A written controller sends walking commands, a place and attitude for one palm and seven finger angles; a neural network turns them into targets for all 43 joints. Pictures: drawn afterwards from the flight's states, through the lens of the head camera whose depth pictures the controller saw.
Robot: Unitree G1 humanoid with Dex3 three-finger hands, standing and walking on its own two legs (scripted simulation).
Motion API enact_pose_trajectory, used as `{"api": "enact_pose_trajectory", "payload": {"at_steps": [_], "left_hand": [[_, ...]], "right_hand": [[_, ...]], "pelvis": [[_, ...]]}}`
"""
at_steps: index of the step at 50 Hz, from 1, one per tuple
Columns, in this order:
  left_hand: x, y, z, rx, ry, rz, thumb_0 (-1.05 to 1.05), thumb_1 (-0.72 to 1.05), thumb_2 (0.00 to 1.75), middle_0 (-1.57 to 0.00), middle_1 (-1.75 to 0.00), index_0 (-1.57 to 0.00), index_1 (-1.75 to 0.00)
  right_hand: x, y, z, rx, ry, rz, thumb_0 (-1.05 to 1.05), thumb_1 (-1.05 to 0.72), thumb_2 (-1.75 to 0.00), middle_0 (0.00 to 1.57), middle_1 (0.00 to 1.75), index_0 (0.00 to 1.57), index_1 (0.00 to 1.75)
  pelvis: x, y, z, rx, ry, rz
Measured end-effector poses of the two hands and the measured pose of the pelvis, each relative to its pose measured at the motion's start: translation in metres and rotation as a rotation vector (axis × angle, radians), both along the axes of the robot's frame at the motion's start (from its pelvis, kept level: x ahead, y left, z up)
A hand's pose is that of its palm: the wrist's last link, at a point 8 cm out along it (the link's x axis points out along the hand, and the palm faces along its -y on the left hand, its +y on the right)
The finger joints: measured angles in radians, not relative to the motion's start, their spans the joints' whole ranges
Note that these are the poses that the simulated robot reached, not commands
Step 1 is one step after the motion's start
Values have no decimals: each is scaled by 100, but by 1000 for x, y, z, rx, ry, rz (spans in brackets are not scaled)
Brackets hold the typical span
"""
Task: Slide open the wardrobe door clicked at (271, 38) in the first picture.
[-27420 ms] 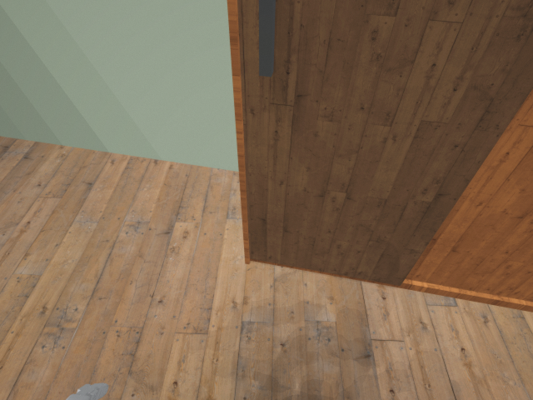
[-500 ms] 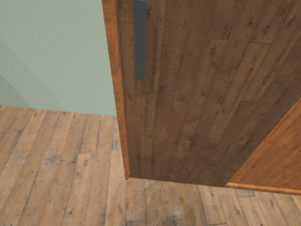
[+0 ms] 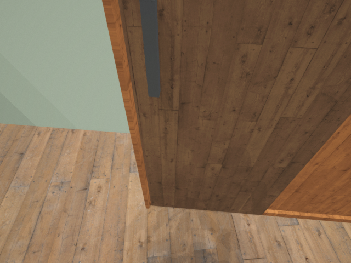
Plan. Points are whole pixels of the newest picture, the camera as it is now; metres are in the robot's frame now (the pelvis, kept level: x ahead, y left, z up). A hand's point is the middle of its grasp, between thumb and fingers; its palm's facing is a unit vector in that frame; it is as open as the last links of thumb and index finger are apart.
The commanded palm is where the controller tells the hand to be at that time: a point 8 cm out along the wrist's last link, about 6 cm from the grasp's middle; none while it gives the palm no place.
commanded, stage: look again from close up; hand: left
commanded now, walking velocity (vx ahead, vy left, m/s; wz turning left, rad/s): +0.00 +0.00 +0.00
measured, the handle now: (153, 48) +0.50 +0.09 +0.25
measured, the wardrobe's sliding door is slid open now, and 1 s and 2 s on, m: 0.01 0.01 0.01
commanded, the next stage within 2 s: none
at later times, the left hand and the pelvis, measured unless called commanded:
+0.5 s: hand out of the picture +0.09 +0.21 -0.16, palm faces -0.04 -0.95 -0.30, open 7.4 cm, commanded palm none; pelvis +0.02 -0.02 +0.00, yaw +0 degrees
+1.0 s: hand out of the picture +0.08 +0.20 -0.16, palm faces -0.03 -0.96 -0.29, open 7.4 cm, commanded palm none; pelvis +0.03 -0.02 +0.00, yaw +0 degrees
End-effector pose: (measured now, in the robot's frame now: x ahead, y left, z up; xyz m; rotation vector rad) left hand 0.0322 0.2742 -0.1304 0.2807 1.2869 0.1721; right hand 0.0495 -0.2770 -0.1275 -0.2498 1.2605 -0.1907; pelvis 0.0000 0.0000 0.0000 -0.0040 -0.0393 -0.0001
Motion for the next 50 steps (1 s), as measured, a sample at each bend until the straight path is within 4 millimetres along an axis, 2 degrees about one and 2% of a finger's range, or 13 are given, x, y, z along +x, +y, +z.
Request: {"api": "enact_pose_trajectory", "payload": {"at_steps": [10, 17, 30, 50], "left_hand": [[39, -8, 6, 1, -67, -30, 0, 90, 90, -20, -30, -20, -30], [53, -13, 8, 0, -84, -42, 0, 90, 90, -20, -30, -20, -30], [49, -18, 7, 1, -49, -27, 0, 90, 90, -20, -30, -20, -30], [41, -26, 3, -14, -20, -5, 1, 90, 90, -20, -30, -20, -30]], "right_hand": [[19, -12, 5, -10, -24, 10, 1, -91, -89, 20, 30, 20, 30], [27, -18, 7, -13, -31, 14, 1, -91, -89, 20, 30, 20, 30], [27, -23, 5, -13, 0, 13, 1, -91, -89, 20, 30, 20, 30], [31, -21, 4, -5, 7, 14, 1, -91, -89, 20, 30, 20, 30]], "pelvis": [[10, -9, 2, 1, -1, -1], [15, -14, 3, 1, 3, -4], [24, -20, 4, 2, 6, -4], [30, -23, 5, 2, 7, -4]]}}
